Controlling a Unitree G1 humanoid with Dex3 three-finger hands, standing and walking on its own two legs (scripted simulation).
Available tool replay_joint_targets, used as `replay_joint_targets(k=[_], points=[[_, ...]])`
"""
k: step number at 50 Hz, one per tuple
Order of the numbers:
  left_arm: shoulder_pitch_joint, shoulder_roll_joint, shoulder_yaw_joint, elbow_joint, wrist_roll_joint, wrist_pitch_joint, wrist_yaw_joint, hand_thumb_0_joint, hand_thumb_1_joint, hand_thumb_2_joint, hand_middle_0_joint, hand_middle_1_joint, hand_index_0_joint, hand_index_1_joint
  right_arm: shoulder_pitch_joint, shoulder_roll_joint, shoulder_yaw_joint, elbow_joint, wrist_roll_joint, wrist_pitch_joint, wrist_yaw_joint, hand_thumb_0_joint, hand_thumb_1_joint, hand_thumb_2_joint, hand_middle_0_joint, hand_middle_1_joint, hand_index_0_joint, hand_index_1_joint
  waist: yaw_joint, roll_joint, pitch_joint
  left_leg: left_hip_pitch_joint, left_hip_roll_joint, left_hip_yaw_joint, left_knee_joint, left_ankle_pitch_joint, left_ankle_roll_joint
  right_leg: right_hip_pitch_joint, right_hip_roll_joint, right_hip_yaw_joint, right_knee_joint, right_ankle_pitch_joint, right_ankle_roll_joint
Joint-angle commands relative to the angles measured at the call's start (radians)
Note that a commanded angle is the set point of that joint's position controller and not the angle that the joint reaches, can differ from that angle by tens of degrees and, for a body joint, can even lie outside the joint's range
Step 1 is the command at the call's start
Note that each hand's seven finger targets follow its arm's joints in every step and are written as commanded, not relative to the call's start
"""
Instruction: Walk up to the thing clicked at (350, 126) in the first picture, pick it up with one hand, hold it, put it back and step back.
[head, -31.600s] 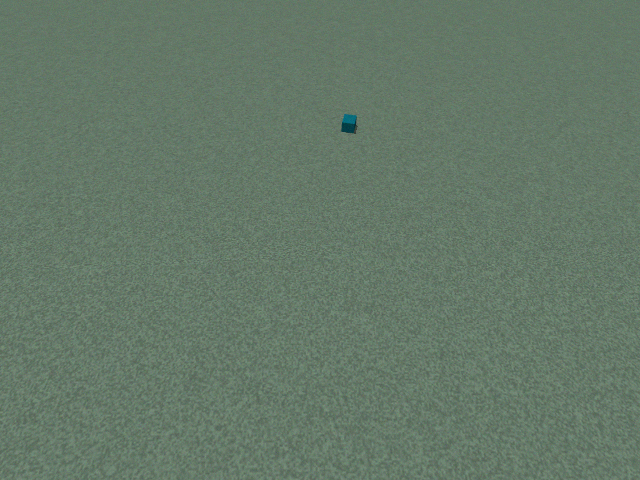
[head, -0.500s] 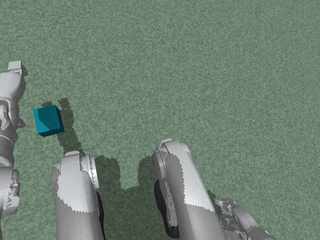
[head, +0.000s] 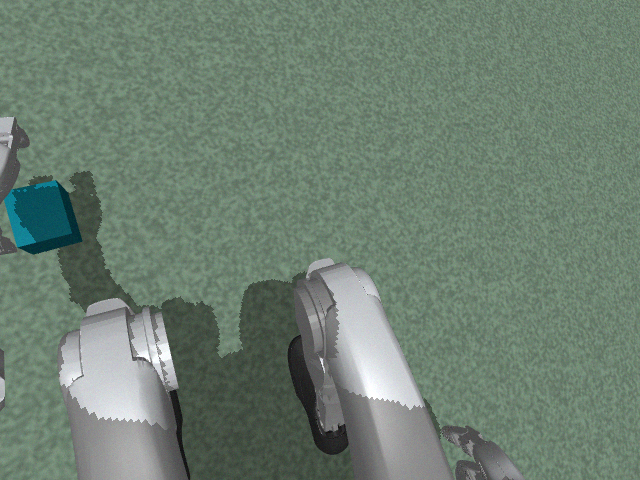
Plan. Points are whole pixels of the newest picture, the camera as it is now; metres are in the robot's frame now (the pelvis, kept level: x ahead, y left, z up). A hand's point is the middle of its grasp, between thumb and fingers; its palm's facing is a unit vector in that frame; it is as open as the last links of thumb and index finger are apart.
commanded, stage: home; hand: left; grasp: from above
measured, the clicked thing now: (44, 218) +0.48 +0.29 -0.30
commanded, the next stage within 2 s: none
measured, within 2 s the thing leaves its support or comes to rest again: neither
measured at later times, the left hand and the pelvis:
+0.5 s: hand out of the picture +0.37 +0.27 +0.02, palm faces -0.30 -0.56 -0.77, open 8.5 cm; pelvis +0.02 +0.00 +0.14, yaw +4 degrees
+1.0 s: hand out of the picture +0.26 +0.23 +0.23, palm faces +0.13 -0.94 -0.31, open 7.4 cm; pelvis +0.06 +0.00 +0.31, yaw +9 degrees
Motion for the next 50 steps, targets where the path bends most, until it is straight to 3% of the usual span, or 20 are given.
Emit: replay_joint_targets(k=[1, 3, 5, 7, 8, 11, 12, 15, 20, 22, 24, 26, 30, 35, 37, 38, 40, 50], points=[[-0.377, 0.257, 0.05, -0.252, -0.047, 0.068, 0.09, 0.0, -0.454, 0.91, -0.164, -0.91, -0.171, -0.902, 0.162, -0.246, -0.112, -0.035, -0.003, -0.02, -0.004, 0.0, -0.908, -0.899, 0.2, 0.3, 0.2, 0.3, 0.031, 0.491, -0.852, 0.71, 0.01, 0.132, -0.282, 0.054, 0.039, 0.276, -0.002, -0.097, -0.257, 0.151, -0.096], [-0.373, 0.228, 0.038, -0.261, -0.072, 0.104, 0.074, 0.0, -0.294, 0.982, -0.234, -0.75, -0.21, -0.766, 0.184, -0.243, -0.122, -0.025, 0.007, -0.019, 0.002, 0.0, -0.887, -0.895, 0.2, 0.3, 0.2, 0.3, 0.03, 0.466, -0.855, 0.689, 0.008, 0.134, -0.293, 0.054, 0.047, 0.29, -0.001, -0.097, -0.279, 0.163, -0.095], [-0.332, 0.236, 0.053, -0.279, -0.114, 0.137, 0.044, 0.0, -0.134, 0.965, -0.229, -0.691, -0.208, -0.711, 0.195, -0.241, -0.134, -0.017, 0.022, -0.014, 0.006, 0.0, -0.889, -0.895, 0.2, 0.3, 0.2, 0.3, 0.067, 0.431, -0.903, 0.692, 0.007, 0.142, -0.307, 0.069, 0.055, 0.338, 0.002, -0.085, -0.306, 0.172, -0.093], [-0.259, 0.175, 0.025, -0.293, -0.163, 0.17, 0.0, 0.0, 0.014, 0.968, -0.228, -0.654, -0.208, -0.673, 0.2, -0.219, -0.14, -0.016, 0.036, -0.008, 0.01, 0.0, -0.89, -0.896, 0.2, 0.3, 0.2, 0.3, 0.083, 0.396, -0.918, 0.698, 0.006, 0.152, -0.324, 0.097, 0.06, 0.412, 0.006, -0.07, -0.345, 0.196, -0.089], [-0.24, 0.163, 0.032, -0.327, -0.188, 0.183, -0.021, 0.0, 0.069, 0.951, -0.223, -0.621, -0.206, -0.638, 0.208, -0.216, -0.15, -0.017, 0.047, -0.003, 0.008, 0.0, -0.891, -0.896, 0.2, 0.3, 0.2, 0.3, 0.094, 0.364, -0.942, 0.702, 0.0, 0.155, -0.344, 0.101, 0.064, 0.443, 0.006, -0.065, -0.364, 0.2, -0.088], [-0.109, 0.085, 0.011, -0.427, -0.297, 0.216, -0.1, 0.0, 0.261, 0.895, -0.209, -0.508, -0.197, -0.52, 0.202, -0.183, -0.164, -0.04, 0.083, 0.01, 0.007, 0.0, -0.893, -0.897, 0.2, 0.3, 0.2, 0.3, 0.115, 0.282, -0.906, 0.678, -0.003, 0.158, -0.399, 0.114, 0.075, 0.544, 0.004, -0.046, -0.439, 0.22, -0.077], [-0.058, 0.086, 0.019, -0.463, -0.333, 0.227, -0.127, 0.0, 0.341, 0.891, -0.207, -0.478, -0.196, -0.488, 0.186, -0.181, -0.171, -0.054, 0.098, 0.016, 0.004, 0.0, -0.894, -0.898, 0.2, 0.3, 0.2, 0.3, 0.124, 0.238, -0.891, 0.678, -0.002, 0.154, -0.415, 0.107, 0.08, 0.559, 0.005, -0.04, -0.461, 0.213, -0.076], [0.093, 0.014, 0.02, -0.596, -0.448, 0.245, -0.211, 0.0, 0.541, 0.928, -0.211, -0.442, -0.203, -0.449, 0.145, -0.158, -0.179, -0.096, 0.121, 0.028, -0.007, 0.0, -0.895, -0.898, 0.2, 0.3, 0.2, 0.3, 0.138, 0.156, -0.834, 0.662, -0.002, 0.147, -0.471, 0.103, 0.089, 0.632, 0.0, -0.025, -0.527, 0.222, -0.068], [0.249, -0.07, 0.01, -0.841, -0.606, 0.265, -0.29, 0.0, 0.898, 0.899, -0.198, -0.297, -0.199, -0.296, 0.082, -0.141, -0.185, -0.158, 0.142, 0.035, -0.027, 0.0, -0.899, -0.9, 0.2, 0.3, 0.2, 0.3, 0.157, 0.129, -0.747, 0.741, 0.007, 0.135, -0.582, 0.067, 0.087, 0.692, -0.008, -0.004, -0.632, 0.185, -0.071], [0.306, -0.109, 0.0, -0.916, -0.649, 0.271, -0.303, 0.0, 0.899, 0.898, -0.198, -0.296, -0.199, -0.296, 0.056, -0.133, -0.19, -0.175, 0.151, 0.031, -0.038, 0.0, -0.899, -0.9, 0.2, 0.3, 0.2, 0.3, 0.168, 0.158, -0.718, 0.822, 0.013, 0.12, -0.653, 0.032, 0.077, 0.678, -0.015, -0.002, -0.663, 0.147, -0.078], [0.333, -0.114, 0.016, -1.015, -0.688, 0.277, -0.307, 0.0, 0.899, 0.898, -0.198, -0.296, -0.199, -0.296, 0.035, -0.136, -0.192, -0.194, 0.156, 0.024, -0.054, 0.0, -0.899, -0.9, 0.2, 0.3, 0.2, 0.3, 0.179, 0.211, -0.737, 0.92, 0.017, 0.1, -0.721, 0.022, 0.066, 0.691, -0.021, -0.003, -0.683, 0.141, -0.082], [0.41, -0.162, 0.003, -1.039, -0.737, 0.295, -0.308, 0.0, 0.899, 0.898, -0.198, -0.296, -0.199, -0.296, 0.013, -0.13, -0.189, -0.205, 0.161, 0.014, -0.069, 0.0, -0.899, -0.9, 0.2, 0.3, 0.2, 0.3, 0.175, 0.19, -0.684, 0.965, 0.02, 0.092, -0.777, -0.014, 0.064, 0.706, -0.025, -0.002, -0.725, 0.115, -0.08], [0.537, -0.203, 0.012, -1.174, -0.844, 0.339, -0.312, 0.0, 0.899, 0.899, -0.199, -0.297, -0.199, -0.296, -0.022, -0.129, -0.187, -0.231, 0.17, -0.014, -0.102, 0.0, -0.899, -0.9, 0.2, 0.3, 0.2, 0.3, 0.187, 0.207, -0.692, 1.098, 0.018, 0.077, -0.883, -0.02, 0.056, 0.782, -0.036, 0.005, -0.803, 0.111, -0.077], [0.696, -0.274, -0.013, -1.269, -0.989, 0.408, -0.313, 0.0, 0.9, 0.899, -0.199, -0.298, -0.199, -0.297, -0.063, -0.11, -0.17, -0.254, 0.179, -0.049, -0.144, 0.0, -0.9, -0.9, 0.2, 0.3, 0.2, 0.3, 0.172, 0.18, -0.601, 1.189, 0.013, 0.081, -0.994, -0.045, 0.057, 0.895, -0.04, 0.023, -0.933, 0.085, -0.072], [0.751, -0.264, 0.011, -1.313, -1.049, 0.433, -0.309, 0.0, 0.9, 0.899, -0.199, -0.298, -0.199, -0.298, -0.068, -0.103, -0.163, -0.267, 0.18, -0.062, -0.157, 0.0, -0.9, -0.9, 0.2, 0.3, 0.2, 0.3, 0.176, 0.176, -0.597, 1.245, 0.011, 0.083, -1.035, -0.027, 0.058, 0.959, -0.043, 0.031, -0.983, 0.094, -0.07], [0.786, -0.283, -0.003, -1.346, -1.075, 0.444, -0.31, 0.0, 0.9, 0.899, -0.199, -0.298, -0.199, -0.298, -0.071, -0.096, -0.16, -0.275, 0.181, -0.068, -0.165, 0.0, -0.9, -0.9, 0.2, 0.3, 0.2, 0.3, 0.173, 0.174, -0.581, 1.266, 0.01, 0.087, -1.061, -0.026, 0.058, 0.988, -0.042, 0.033, -1.014, 0.093, -0.07], [0.828, -0.292, 0.009, -1.385, -1.131, 0.468, -0.304, 0.0, 0.9, 0.899, -0.199, -0.298, -0.199, -0.298, -0.065, -0.082, -0.152, -0.285, 0.183, -0.08, -0.179, 0.0, -0.9, -0.9, 0.2, 0.3, 0.2, 0.3, 0.169, 0.165, -0.562, 1.312, 0.008, 0.099, -1.101, -0.007, 0.06, 1.057, -0.044, 0.042, -1.076, 0.106, -0.068], [1.124, -0.399, 0.036, -1.493, -1.276, 0.584, -0.295, 0.0, 0.9, 0.899, -0.199, -0.299, -0.2, -0.299, 0.012, -0.039, -0.111, -0.309, 0.184, -0.133, -0.257, 0.0, -0.901, -0.9, 0.2, 0.3, 0.2, 0.3, 0.181, 0.133, -0.434, 1.554, 0.008, 0.106, -1.313, 0.25, 0.049, 1.376, -0.044, 0.036, -1.304, 0.315, -0.063]])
